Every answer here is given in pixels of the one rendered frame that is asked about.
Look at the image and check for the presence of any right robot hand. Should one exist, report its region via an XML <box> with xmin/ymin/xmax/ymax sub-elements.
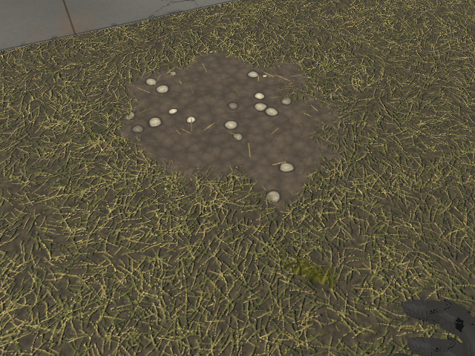
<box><xmin>393</xmin><ymin>299</ymin><xmax>475</xmax><ymax>356</ymax></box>

